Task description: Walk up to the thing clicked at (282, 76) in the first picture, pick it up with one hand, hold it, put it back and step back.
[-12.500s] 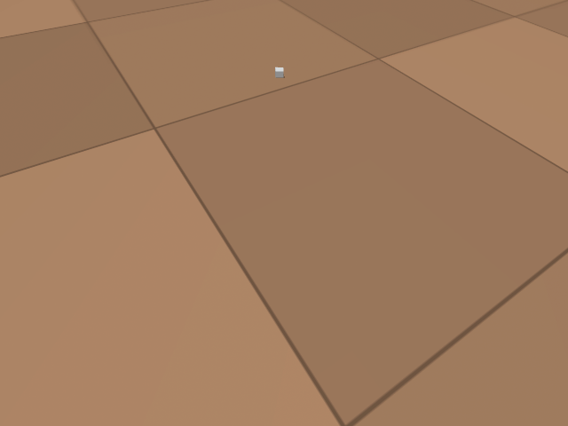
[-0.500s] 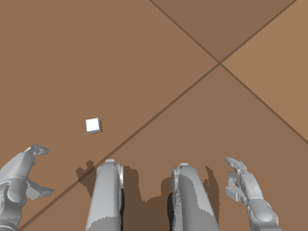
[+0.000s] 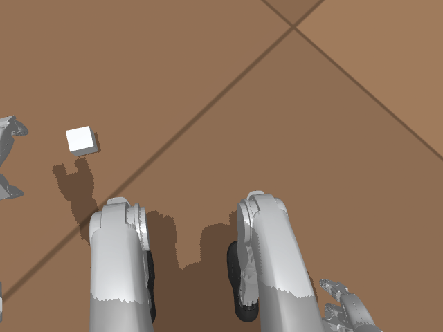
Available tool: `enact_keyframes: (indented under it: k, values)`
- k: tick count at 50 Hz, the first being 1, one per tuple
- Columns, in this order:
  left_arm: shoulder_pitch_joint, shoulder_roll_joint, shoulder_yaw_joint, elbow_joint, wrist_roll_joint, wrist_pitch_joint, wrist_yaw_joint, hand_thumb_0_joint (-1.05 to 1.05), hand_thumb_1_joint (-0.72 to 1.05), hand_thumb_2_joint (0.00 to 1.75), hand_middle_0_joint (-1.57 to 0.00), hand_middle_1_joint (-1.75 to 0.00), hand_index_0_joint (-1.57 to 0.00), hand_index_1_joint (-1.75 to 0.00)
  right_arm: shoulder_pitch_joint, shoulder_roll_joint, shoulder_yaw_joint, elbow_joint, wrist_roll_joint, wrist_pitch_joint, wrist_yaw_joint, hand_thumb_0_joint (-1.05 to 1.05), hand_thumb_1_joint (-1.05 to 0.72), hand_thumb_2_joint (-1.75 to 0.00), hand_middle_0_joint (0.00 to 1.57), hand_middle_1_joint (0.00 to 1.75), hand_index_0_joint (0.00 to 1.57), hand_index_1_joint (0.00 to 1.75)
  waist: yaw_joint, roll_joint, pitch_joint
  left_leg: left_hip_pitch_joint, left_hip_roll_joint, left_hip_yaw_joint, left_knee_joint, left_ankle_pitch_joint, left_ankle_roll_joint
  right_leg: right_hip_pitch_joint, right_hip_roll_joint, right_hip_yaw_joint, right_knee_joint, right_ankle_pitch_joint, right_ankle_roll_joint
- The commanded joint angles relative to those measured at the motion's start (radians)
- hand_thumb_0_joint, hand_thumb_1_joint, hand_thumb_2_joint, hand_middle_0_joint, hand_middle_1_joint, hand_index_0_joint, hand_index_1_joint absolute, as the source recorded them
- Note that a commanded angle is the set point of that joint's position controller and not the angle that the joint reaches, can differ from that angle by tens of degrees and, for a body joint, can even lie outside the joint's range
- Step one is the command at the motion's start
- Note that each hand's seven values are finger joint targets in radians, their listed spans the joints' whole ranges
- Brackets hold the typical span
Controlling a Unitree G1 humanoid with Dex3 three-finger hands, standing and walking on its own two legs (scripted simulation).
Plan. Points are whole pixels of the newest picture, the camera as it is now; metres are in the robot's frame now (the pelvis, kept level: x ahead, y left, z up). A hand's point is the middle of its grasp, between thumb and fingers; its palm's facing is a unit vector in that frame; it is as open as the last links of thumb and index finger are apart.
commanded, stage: rise first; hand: left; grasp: from above
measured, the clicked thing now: (82, 141) +0.52 +0.31 -0.36
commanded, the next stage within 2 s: none
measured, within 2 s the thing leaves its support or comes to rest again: neither
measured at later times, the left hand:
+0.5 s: hand (25, 152) +0.44 +0.37 -0.20, palm faces -0.42 -0.11 -0.90, open 12.4 cm
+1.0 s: hand (35, 146) +0.46 +0.36 -0.22, palm faces -0.42 -0.13 -0.90, open 12.5 cm
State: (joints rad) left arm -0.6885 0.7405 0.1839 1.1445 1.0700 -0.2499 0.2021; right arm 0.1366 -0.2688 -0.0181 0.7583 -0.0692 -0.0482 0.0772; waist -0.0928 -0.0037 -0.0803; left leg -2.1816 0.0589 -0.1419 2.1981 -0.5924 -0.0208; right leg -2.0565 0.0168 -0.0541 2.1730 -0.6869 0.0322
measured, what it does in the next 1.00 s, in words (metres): lowers itself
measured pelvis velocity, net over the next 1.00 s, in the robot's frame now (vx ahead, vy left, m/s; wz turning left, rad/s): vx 0.02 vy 0.00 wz -0.07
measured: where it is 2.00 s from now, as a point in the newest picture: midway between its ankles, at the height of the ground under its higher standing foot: (194, 296)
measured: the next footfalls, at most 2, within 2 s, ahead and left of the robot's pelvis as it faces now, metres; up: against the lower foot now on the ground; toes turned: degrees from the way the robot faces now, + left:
none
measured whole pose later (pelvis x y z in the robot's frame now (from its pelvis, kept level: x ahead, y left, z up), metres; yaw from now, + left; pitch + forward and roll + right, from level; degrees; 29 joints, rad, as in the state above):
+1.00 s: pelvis +0.02 +0.00 -0.06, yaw -4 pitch +33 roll -9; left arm -0.87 0.87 0.23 1.36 1.21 -0.26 0.35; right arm 0.08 -0.26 0.06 0.75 -0.17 -0.01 0.14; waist -0.17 -0.05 0.00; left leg -2.34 0.06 -0.21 2.41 -0.66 -0.03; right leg -2.20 0.05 -0.08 2.35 -0.74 0.05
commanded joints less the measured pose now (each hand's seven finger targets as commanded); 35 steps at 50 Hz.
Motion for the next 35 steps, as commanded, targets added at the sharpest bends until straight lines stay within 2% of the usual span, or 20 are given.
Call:
enact_keyframes:
  k: [1,4,5,6,7,9,10,12,15,17,24,28,31,34,35]
  values:
    - [-0.275,0.358,0.070,-0.078,0.066,-0.025,0.083,0.00,-0.26,0.78,-0.37,-0.71,-0.35,-0.73,0.109,-0.224,-0.062,-0.051,-0.007,-0.001,-0.009,0.00,-0.90,-0.90,0.20,0.30,0.20,0.30,0.018,0.209,-0.595,0.510,-0.034,0.083,-0.222,-0.051,0.038,0.146,0.025,-0.077,-0.225,0.032,-0.073]
    - [-0.310,0.388,0.079,-0.052,0.112,-0.034,0.119,0.00,-0.26,0.77,-0.36,-0.71,-0.35,-0.73,0.123,-0.226,-0.053,-0.034,-0.021,0.011,-0.001,0.00,-0.90,-0.90,0.20,0.30,0.20,0.30,0.016,0.226,-0.627,0.521,-0.033,0.096,-0.179,0.022,0.037,0.143,0.027,-0.077,-0.203,0.091,-0.072]
    - [-0.342,0.389,0.071,-0.060,0.122,-0.039,0.128,0.00,-0.27,0.78,-0.35,-0.72,-0.34,-0.73,0.127,-0.230,-0.053,-0.036,-0.025,0.014,0.003,0.00,-0.90,-0.90,0.20,0.30,0.20,0.30,0.002,0.242,-0.634,0.523,-0.031,0.096,-0.168,0.026,0.036,0.134,0.028,-0.079,-0.197,0.097,-0.072]
    - [-0.342,0.394,0.076,-0.035,0.133,-0.039,0.138,0.00,-0.27,0.78,-0.35,-0.72,-0.34,-0.74,0.128,-0.233,-0.054,-0.029,-0.028,0.016,0.003,0.00,-0.90,-0.90,0.20,0.30,0.20,0.30,0.002,0.233,-0.624,0.520,-0.031,0.091,-0.167,0.020,0.036,0.118,0.029,-0.082,-0.192,0.092,-0.072]
    - [-0.358,0.385,0.060,-0.016,0.144,-0.042,0.145,0.00,-0.27,0.77,-0.35,-0.72,-0.34,-0.73,0.129,-0.233,-0.051,-0.025,-0.034,0.018,0.006,0.00,-0.90,-0.90,0.20,0.30,0.20,0.30,-0.012,0.246,-0.612,0.507,-0.030,0.091,-0.156,0.017,0.036,0.111,0.028,-0.085,-0.182,0.093,-0.070]
    - [-0.370,0.382,0.060,0.007,0.154,-0.040,0.160,0.00,-0.26,0.76,-0.33,-0.74,-0.33,-0.74,0.131,-0.235,-0.052,-0.015,-0.043,0.017,0.008,0.00,-0.90,-0.90,0.20,0.30,0.20,0.30,-0.014,0.253,-0.608,0.519,-0.026,0.080,-0.155,0.009,0.034,0.084,0.027,-0.093,-0.167,0.089,-0.069]
    - [-0.372,0.358,0.047,0.027,0.154,-0.037,0.164,0.00,-0.27,0.78,-0.34,-0.73,-0.33,-0.74,0.139,-0.234,-0.048,-0.013,-0.048,0.016,0.012,0.00,-0.90,-0.90,0.20,0.30,0.20,0.30,-0.023,0.272,-0.604,0.522,-0.025,0.081,-0.150,0.019,0.035,0.087,0.025,-0.097,-0.159,0.101,-0.065]
    - [-0.388,0.374,0.056,0.035,0.156,-0.029,0.175,0.00,-0.28,0.78,-0.32,-0.76,-0.32,-0.76,0.145,-0.242,-0.050,-0.009,-0.052,0.015,0.014,0.00,-0.90,-0.90,0.20,0.30,0.20,0.30,-0.021,0.286,-0.632,0.553,-0.022,0.068,-0.148,0.038,0.032,0.071,0.024,-0.106,-0.137,0.118,-0.063]
    - [-0.423,0.367,0.045,0.048,0.156,-0.016,0.185,0.00,-0.27,0.77,-0.33,-0.75,-0.33,-0.75,0.146,-0.245,-0.049,-0.007,-0.062,0.013,0.019,0.00,-0.90,-0.90,0.20,0.30,0.20,0.30,-0.040,0.296,-0.629,0.548,-0.017,0.060,-0.140,0.027,0.032,0.051,0.025,-0.112,-0.125,0.120,-0.063]
    - [-0.443,0.386,0.049,0.055,0.157,-0.010,0.189,0.00,-0.27,0.76,-0.34,-0.75,-0.34,-0.75,0.150,-0.247,-0.045,-0.007,-0.066,0.011,0.022,0.00,-0.90,-0.90,0.20,0.30,0.20,0.30,-0.047,0.286,-0.628,0.517,-0.017,0.068,-0.119,0.030,0.035,0.066,0.029,-0.111,-0.129,0.127,-0.063]
    - [-0.441,0.415,0.077,0.072,0.152,0.006,0.201,0.00,-0.24,0.73,-0.34,-0.75,-0.36,-0.74,0.146,-0.233,-0.024,-0.007,-0.079,0.010,0.027,0.00,-0.90,-0.90,0.20,0.30,0.20,0.30,-0.045,0.290,-0.648,0.500,-0.015,0.076,-0.073,0.092,0.038,0.103,0.037,-0.110,-0.097,0.184,-0.059]
    - [-0.434,0.412,0.064,0.120,0.149,0.011,0.191,0.00,-0.26,0.74,-0.33,-0.79,-0.34,-0.78,0.137,-0.227,-0.010,-0.012,-0.081,0.013,0.033,0.00,-0.90,-0.90,0.20,0.30,0.20,0.30,-0.058,0.255,-0.604,0.428,-0.013,0.088,-0.042,0.093,0.045,0.122,0.044,-0.106,-0.109,0.195,-0.058]
    - [-0.419,0.431,0.092,0.098,0.136,0.010,0.189,0.00,-0.24,0.73,-0.34,-0.78,-0.36,-0.76,0.144,-0.232,-0.009,-0.014,-0.090,0.015,0.034,0.00,-0.90,-0.90,0.20,0.30,0.20,0.30,-0.049,0.255,-0.627,0.444,-0.012,0.087,-0.033,0.110,0.045,0.144,0.044,-0.108,-0.103,0.206,-0.055]
    - [-0.424,0.430,0.080,0.094,0.134,0.006,0.178,0.00,-0.25,0.74,-0.33,-0.79,-0.34,-0.78,0.142,-0.231,-0.006,-0.015,-0.089,0.021,0.038,0.00,-0.90,-0.90,0.20,0.30,0.20,0.30,-0.057,0.245,-0.639,0.423,-0.011,0.083,-0.017,0.116,0.047,0.160,0.050,-0.110,-0.098,0.217,-0.054]
    - [-0.421,0.447,0.096,0.081,0.134,0.005,0.179,0.00,-0.26,0.74,-0.33,-0.78,-0.34,-0.77,0.143,-0.232,-0.007,-0.017,-0.090,0.023,0.039,0.00,-0.90,-0.90,0.20,0.30,0.20,0.30,-0.052,0.248,-0.649,0.434,-0.011,0.082,-0.014,0.128,0.047,0.166,0.050,-0.110,-0.093,0.225,-0.053]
